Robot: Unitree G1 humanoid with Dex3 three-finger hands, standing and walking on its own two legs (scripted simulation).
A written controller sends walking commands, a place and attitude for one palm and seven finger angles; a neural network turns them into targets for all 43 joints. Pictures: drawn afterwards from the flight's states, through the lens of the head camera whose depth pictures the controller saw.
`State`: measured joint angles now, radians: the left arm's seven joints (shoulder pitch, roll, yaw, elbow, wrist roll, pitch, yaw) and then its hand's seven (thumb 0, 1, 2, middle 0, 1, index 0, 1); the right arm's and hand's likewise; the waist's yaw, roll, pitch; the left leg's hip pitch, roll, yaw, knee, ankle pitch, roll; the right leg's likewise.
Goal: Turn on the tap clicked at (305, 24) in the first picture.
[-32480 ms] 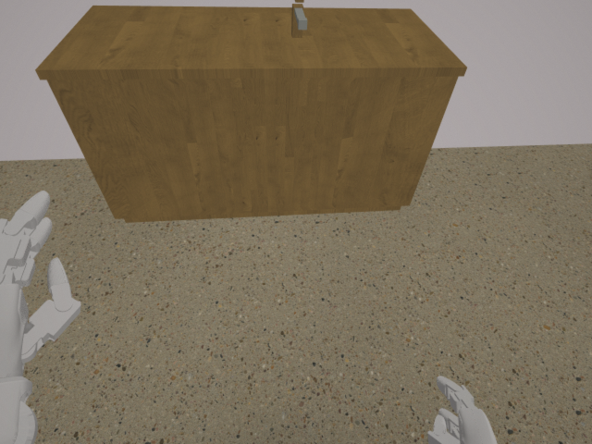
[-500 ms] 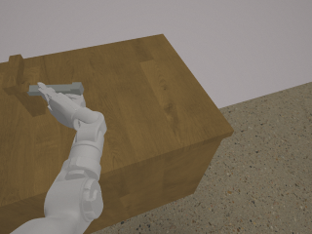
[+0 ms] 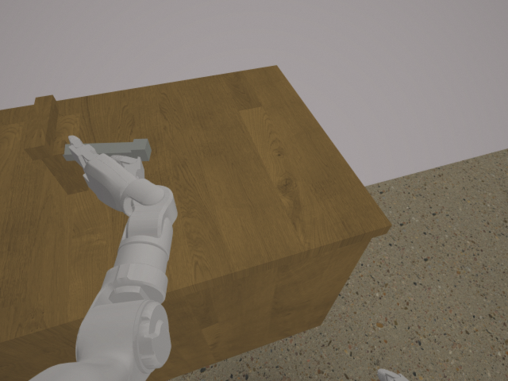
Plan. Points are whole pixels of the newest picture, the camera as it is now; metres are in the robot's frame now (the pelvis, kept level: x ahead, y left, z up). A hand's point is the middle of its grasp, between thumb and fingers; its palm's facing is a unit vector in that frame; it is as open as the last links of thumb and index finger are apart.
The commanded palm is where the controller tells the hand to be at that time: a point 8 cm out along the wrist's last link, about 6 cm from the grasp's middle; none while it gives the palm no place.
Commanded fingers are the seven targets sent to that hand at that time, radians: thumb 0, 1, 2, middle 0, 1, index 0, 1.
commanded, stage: lift the hand up off the lever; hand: left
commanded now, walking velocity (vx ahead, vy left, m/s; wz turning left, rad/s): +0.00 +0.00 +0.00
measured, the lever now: (141, 150) +0.48 +0.20 +0.10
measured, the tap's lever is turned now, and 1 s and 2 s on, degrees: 75 75 75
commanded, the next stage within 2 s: draw the hand back beside the body in 1.96 s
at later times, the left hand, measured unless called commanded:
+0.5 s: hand (136, 164) +0.42 +0.19 +0.13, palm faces +0.80 -0.59 -0.10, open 7.8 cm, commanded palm +0.37 +0.20 +0.13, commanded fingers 0.00 0.90 0.90 -0.15 -0.15 -0.15 -0.15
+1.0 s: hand (134, 155) +0.42 +0.19 +0.15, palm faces +0.80 -0.60 -0.09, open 7.8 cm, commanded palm +0.36 +0.20 +0.15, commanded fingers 0.00 0.90 0.90 -0.15 -0.15 -0.15 -0.15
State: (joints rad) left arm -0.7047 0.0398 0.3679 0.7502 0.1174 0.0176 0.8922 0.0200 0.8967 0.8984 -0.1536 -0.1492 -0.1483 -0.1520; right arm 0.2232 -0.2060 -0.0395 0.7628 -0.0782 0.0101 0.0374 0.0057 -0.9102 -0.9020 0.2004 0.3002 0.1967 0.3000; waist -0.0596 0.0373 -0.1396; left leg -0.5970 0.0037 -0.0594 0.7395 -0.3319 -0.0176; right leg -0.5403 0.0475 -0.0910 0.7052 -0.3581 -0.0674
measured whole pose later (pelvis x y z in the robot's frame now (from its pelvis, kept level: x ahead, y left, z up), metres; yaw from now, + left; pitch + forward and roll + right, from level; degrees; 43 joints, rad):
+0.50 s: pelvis +0.00 +0.00 +0.01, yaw +1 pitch +7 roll -1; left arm -0.65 -0.02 0.30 0.61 0.09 0.15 0.89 0.02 0.90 0.90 -0.15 -0.15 -0.15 -0.15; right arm 0.18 -0.20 -0.03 0.77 -0.06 0.02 0.03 0.01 -0.91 -0.90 0.20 0.30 0.20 0.30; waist -0.02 0.04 -0.13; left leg -0.50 0.00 -0.06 0.68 -0.31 -0.02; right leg -0.44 0.04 -0.09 0.65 -0.34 -0.07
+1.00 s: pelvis -0.01 -0.01 +0.01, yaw +0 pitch +6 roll +0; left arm -0.69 0.02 0.32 0.62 0.07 0.18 0.87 0.02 0.90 0.90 -0.15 -0.15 -0.15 -0.15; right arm 0.20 -0.22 -0.03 0.79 -0.05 0.00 0.00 0.01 -0.91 -0.90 0.20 0.30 0.20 0.30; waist -0.03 0.05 -0.12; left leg -0.48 0.01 -0.06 0.64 -0.28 -0.03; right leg -0.43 0.05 -0.09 0.63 -0.31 -0.08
